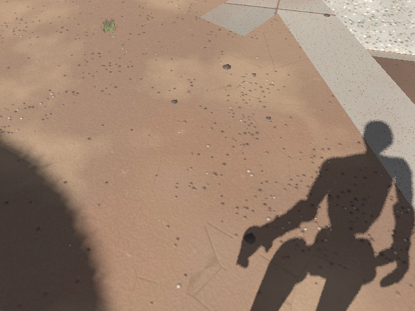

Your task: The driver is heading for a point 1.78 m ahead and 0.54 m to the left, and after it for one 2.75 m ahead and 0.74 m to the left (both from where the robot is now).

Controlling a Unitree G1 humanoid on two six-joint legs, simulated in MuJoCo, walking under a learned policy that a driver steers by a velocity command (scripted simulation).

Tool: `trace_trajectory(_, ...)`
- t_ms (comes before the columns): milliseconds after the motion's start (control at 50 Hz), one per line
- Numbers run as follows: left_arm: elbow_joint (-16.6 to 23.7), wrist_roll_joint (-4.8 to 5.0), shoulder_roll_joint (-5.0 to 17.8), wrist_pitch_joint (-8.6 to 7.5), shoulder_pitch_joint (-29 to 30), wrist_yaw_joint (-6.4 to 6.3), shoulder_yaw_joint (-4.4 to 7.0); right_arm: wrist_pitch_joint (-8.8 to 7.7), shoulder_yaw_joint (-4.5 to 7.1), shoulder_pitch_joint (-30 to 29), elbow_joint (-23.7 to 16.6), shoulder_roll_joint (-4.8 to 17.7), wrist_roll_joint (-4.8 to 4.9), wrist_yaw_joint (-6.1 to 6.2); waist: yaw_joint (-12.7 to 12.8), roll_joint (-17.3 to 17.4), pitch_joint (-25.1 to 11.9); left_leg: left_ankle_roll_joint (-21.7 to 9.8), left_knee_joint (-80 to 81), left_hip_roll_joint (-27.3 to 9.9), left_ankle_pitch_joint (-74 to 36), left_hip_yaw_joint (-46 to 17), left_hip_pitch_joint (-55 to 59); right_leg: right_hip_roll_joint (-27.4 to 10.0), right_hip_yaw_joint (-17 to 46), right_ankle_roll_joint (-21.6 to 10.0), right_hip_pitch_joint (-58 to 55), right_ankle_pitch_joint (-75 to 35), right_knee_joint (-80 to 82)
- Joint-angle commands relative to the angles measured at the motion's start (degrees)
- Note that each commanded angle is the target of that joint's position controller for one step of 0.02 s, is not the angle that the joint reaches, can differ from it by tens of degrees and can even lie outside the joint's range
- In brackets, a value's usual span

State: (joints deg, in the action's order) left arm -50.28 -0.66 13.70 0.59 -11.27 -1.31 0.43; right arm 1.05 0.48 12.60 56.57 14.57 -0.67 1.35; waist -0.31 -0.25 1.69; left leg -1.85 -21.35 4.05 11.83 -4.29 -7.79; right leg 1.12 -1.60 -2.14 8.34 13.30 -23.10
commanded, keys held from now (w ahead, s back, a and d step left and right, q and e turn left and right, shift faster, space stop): w+shift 0.94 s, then w+q+shift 0.06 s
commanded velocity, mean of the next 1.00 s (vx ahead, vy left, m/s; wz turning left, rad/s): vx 0.76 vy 0.00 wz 0.02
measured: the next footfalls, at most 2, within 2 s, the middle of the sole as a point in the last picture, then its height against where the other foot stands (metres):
left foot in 0.30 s outside the picture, level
right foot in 0.74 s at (242, 308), level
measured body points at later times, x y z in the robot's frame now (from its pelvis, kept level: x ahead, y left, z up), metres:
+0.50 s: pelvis +0.14 +0.05 +0.00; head +0.15 +0.06 +0.45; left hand +0.30 +0.30 -0.12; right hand +0.09 -0.21 -0.14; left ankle +0.05 +0.13 -0.74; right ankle +0.19 -0.10 -0.67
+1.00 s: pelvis +0.55 -0.01 -0.01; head +0.56 -0.01 +0.44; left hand +0.49 +0.25 -0.15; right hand +0.70 -0.26 -0.12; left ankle +0.63 +0.15 -0.66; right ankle +0.49 -0.07 -0.75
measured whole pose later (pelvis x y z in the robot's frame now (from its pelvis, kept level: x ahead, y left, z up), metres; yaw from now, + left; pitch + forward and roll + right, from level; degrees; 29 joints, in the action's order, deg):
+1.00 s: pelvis +0.55 -0.01 -0.01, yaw +1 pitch +0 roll -2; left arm -59.2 -1.3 14.2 -5.7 -26.6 1.0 3.3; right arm -3.8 1.7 7.9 49.6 14.3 -1.9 -2.7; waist 1.4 1.8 0.4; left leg -4.8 -65.9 -7.1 6.9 -2.5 -40.8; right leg 5.6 -7.0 -5.1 3.3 15.6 -18.3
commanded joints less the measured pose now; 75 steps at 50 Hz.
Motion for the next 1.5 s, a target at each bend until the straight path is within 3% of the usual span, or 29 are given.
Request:
trace_trajectory(20, 0.0, -0.17, 7.71, -0.55, -2.41, -0.02, 1.88, -0.38, 1.08, 1.85, 0.33, 5.71, 0.05, 0.34, 0.67, -0.49, -3.29, -1.84, 1.63, -4.58, 3.49, -4.57, -1.49, -5.91, 7.14, -2.25, -2.15, 6.62, 4.66)
trace_trajectory(60, -0.93, -0.63, 11.19, 0.29, -5.37, 0.61, 3.2, 0.07, 1.93, -0.49, -1.04, 7.58, -1.23, -0.58, 2.48, -4.29, 2.42, -3.43, -5.28, -1.95, 25.71, -2.52, -13.13, -9.38, 15.78, -6.6, 0.22, 35.47, 9.15)
trace_trajectory(100, -2.35, -0.08, 12.35, 0.2, -6.96, 0.5, 4.15, -0.68, 1.14, -6.97, -4.89, 4.01, -1.01, -1.9, 3.08, -10.88, 8.23, -2.06, -18.17, -2.59, 12.03, 5.39, -23.04, -20.33, 28.48, -11.77, -0.03, 39.02, 18.64)
trace_trajectory(120, -2.18, -0.44, 10.72, -0.53, -6.85, 0.69, 4.1, -1.31, 1.63, -8.45, -5.63, 6.05, -1.32, -2.2, 3.24, -7.5, 7.61, -1.34, -23.71, -5.41, 10.73, 3.65, -23.92, -22.18, 30.45, -12.79, 1.39, 33.76, 20.82)
trace_trajectory(240, -1.31, 0.72, 11.33, -3.31, -0.02, 1.57, 4.92, -3.58, 1.81, -0.73, -3.65, 3.94, -0.42, -3.49, -2.62, -6.9, 2.79, -1.56, -8.26, -3.44, 6.44, 10.25, -3.21, -12.01, 11.13, -8.16, 10.61, 20.51, 16.17)
trace_trajectory(280, -0.99, 0.41, 10.27, -3.26, 1.17, 1.85, 4.93, -4.12, 2.32, 7.45, -0.92, 4.64, -0.59, -2.42, -5.96, -1.38, 2.84, -1.8, -1.79, -1.81, 4.47, 12.2, 11.26, -9.3, 7.89, -7.41, 21.53, 23.17, 6.16)
trace_trajectory(300, 0.81, -0.4, 6.74, -3.62, 4.08, 2.11, 3.91, -4.93, 3.3, 15.6, 1.38, 7.66, -0.96, -1.68, -9.52, 6.95, 0.38, -3.55, 2.85, -8.86, 13.92, 1.36, 21.06, -5.35, 3.31, -5.87, 30.44, 19.19, -9.35)
trace_trajectory(320, 5.24, -0.04, 0.53, -4.34, 8.21, 2.66, 2.12, -5.55, 4.45, 20.23, 1.11, 13.44, -1.72, -1.23, -10.83, 20.01, -1.8, -8.59, 14.75, -24.89, 36.46, -27.74, 24.41, 1.74, -1.45, -3.46, 42.59, 16.82, -30.1)
trace_trajectory(340, 5.64, -0.59, 3.77, -4.43, 8.3, 2.55, 2.67, -5.45, 4.37, 16.45, 1.13, 12.43, -2.08, -1.14, -7.61, 9.56, 0.92, -12.17, 15.78, -28.96, 39.7, -35.42, 18.64, -0.67, 6.73, -4.77, 46.62, 11.1, -38.06)
trace_trajectory(380, 3.95, -0.63, 6.48, -4.94, 5.27, 3.61, 3.34, -6.27, 3.81, 8.74, -1.56, 9.38, -1.13, -1.54, -2.6, 2.85, 0.67, -9.34, 13.85, -22.86, 29.5, -23.24, 14.93, -4.93, 7.86, -3.9, 44.41, 1.21, -40.08)
trace_trajectory(420, 2.99, -2.02, 7.22, -4.31, 4.17, 4.55, 3.66, -7.17, 2.99, 8.2, -1.7, 7.1, -0.61, -1.46, -1.02, 3.61, 0.42, -7.88, 17.01, -19.0, 23.37, -15.78, 11.48, -6.5, 4.8, -1.52, 40.28, -1.89, -38.8)
trace_trajectory(540, 8.18, -1.49, 4.5, -2.76, 16.77, 5.32, 2.49, -8.28, 2.56, 14.81, 1.25, 5.24, -0.25, -1.65, -2.83, 3.5, 7.71, -9.09, 21.94, -14.9, 5.3, -3.83, 7.43, -6.59, -0.96, 1.39, 41.46, -10.91, -28.41)
trace_trajectory(640, 11.6, -0.99, 3.73, -2.92, 22.51, 5.3, 1.47, -8.55, 2.63, 16.45, 2.65, 6.25, -0.05, -1.24, -2.99, 4.27, 9.49, -8.77, 25.26, -16.64, -15.56, 2.72, 11.54, -5.22, -5.06, -2.47, 32.38, -13.62, -14.5)
trace_trajectory(700, 10.56, -1.14, 5.78, -3.15, 15.93, 3.96, 2.21, -7.87, 3.06, 16.55, 3.43, 9.12, -0.71, -0.89, 1.25, 7.63, 2.43, -7.06, 10.18, -17.63, -57.82, 7.17, 16.85, 1.18, -8.39, -6.15, 18.72, -5.79, -12.66)
trace_trajectory(740, 3.56, -0.99, 9.57, -3.51, -7.65, 2.36, 4.24, -6.44, 4.09, 13.78, 3.21, 12.06, -1.37, -0.12, 12.5, 8.4, -9.26, -5.61, -17.47, -16.74, -64.13, 8.98, 10.74, 3.82, -7.17, -8.23, -5.79, -0.63, -10.59)
trace_trajectory(760, 0.7, -2.0, 14.2, -3.74, -18.8, 1.32, 5.82, -6.42, 3.41, 13.78, 1.93, 8.6, -1.5, -0.36, 15.53, 3.44, -16.11, -5.61, -38.25, -12.95, -43.52, 8.34, -3.87, -6.26, 4.69, -9.27, -22.72, 13.99, -10.99)
trace_trajectory(780, -0.3, -2.58, 18.72, -3.92, -18.93, 1.63, 7.02, -7.72, 1.6, 18.41, -0.6, -0.79, 1.5, -2.15, 7.82, -18.0, -24.04, -3.35, -60.55, -0.53, 9.6, 3.5, -25.74, -22.13, 41.79, -14.15, -35.09, 40.23, 3.81)
trace_trajectory(800, 0.33, -1.68, 16.16, -4.04, -13.76, 2.56, 6.81, -8.55, 2.76, 14.22, -1.29, 4.89, 1.18, -2.08, 7.76, -10.15, -20.38, -5.92, -65.35, -1.9, 9.35, -4.24, -32.93, -21.55, 49.96, -13.65, -31.13, 40.48, 11.84)
trace_trajectory(840, -0.64, -1.72, 8.47, -5.32, -7.04, 2.67, 5.17, -8.83, 2.76, 5.29, -3.93, 4.9, 0.76, -1.97, 4.17, 1.78, -5.12, -6.27, -61.32, -8.27, 0.82, -1.23, -33.65, -18.3, 29.83, -11.86, -12.56, 19.01, 10.26)
trace_trajectory(880, -2.44, -1.56, 4.74, -6.17, -5.57, 2.36, 3.77, -7.03, 2.04, 6.25, -4.47, 1.65, -1.38, -2.88, -0.89, 0.2, -1.93, -5.19, -55.42, -10.9, 0.08, -1.54, -26.97, -14.27, 20.69, -9.27, 0.24, 14.63, 12.47)
trace_trajectory(1000, -4.42, -0.47, 4.97, -8.51, -11.02, 2.4, 3.21, -4.63, 0.79, -8.11, -10.84, 1.34, -0.9, -4.58, -0.32, -0.59, 8.34, -2.44, -37.99, -11.5, -10.89, 2.44, -35.52, -9.38, 3.11, -7.61, 5.8, -1.68, 21.67)
trace_trajectory(1120, -5.71, 0.42, 6.49, -9.65, -16.46, 0.94, 2.26, -5.26, -0.19, -16.59, -13.59, 1.08, -0.07, -5.5, 1.44, -1.42, 7.19, -6.59, -15.25, -4.74, -25.24, 12.96, -24.91, -10.13, -9.97, -1.58, -7.74, -45.02, 23.06)
trace_trajectory(1200, -3.91, -2.18, 13.08, -5.85, -13.52, -1.76, 3.98, -4.98, 2.12, 2.79, -8.63, 7.49, -0.03, -4.42, -9.22, -8.34, -6.71, -9.63, -14.86, 4.02, -10.0, 15.55, -7.37, -13.16, -11.78, 0.57, -19.35, -81.66, -9.81)
trace_trajectory(1240, -2.35, -2.88, 12.76, -5.02, -8.78, -1.11, 4.52, -4.08, 5.29, 20.11, -3.93, 12.12, -0.14, -2.76, -15.91, -4.75, -11.85, -13.39, -12.01, -0.02, 1.67, 6.03, 13.14, -9.11, -10.86, -1.06, -3.7, -50.24, -46.87)
trace_trajectory(1260, 3.06, -1.25, 3.56, -6.63, -12.03, 0.74, 2.61, -3.0, 6.91, 13.72, -5.17, 17.83, -1.9, -2.45, -4.77, 16.59, -11.68, -24.23, -10.16, -14.87, -0.93, -24.87, 30.31, 2.27, -6.12, 3.2, 28.77, 13.25, -69.5)
trace_trajectory(1280, 6.51, 0.02, 5.45, -8.07, -7.08, 0.8, 1.92, -2.71, 7.42, 13.33, -5.9, 17.44, -1.07, -2.57, -6.84, 9.89, -17.76, -28.45, 1.9, -18.66, 10.66, -42.86, 34.91, 2.02, 5.88, 1.98, 39.73, 12.13, -73.96)
trace_trajectory(1320, 7.89, -0.78, 7.2, -9.47, -0.9, 0.97, 1.73, -3.27, 6.23, 9.94, -5.1, 10.34, -0.56, -2.06, -3.23, -5.26, -4.71, -21.12, 8.62, -15.84, 8.6, -34.19, 17.51, -4.14, 7.3, 0.0, 37.63, 3.93, -60.08)
trace_trajectory(1400, 10.18, -4.1, 4.94, -5.27, 0.57, 1.72, 0.63, -5.81, 4.69, 6.89, -5.87, 8.1, 0.77, -1.29, 3.26, -5.12, 1.71, -18.39, 10.37, -7.22, -2.6, -21.15, -5.02, -8.06, 5.41, 4.33, 28.52, 7.15, -46.84)
trace_trajectory(1500, 17.73, -2.24, 3.94, -5.09, 16.78, 2.76, -0.95, -6.82, 5.77, 12.21, -6.34, 10.74, 0.8, -2.0, -3.0, 0.21, 5.19, -13.74, 12.74, -2.39, -21.24, -17.01, -11.58, -5.2, 0.06, 5.34, 21.4, -15.69, -19.36)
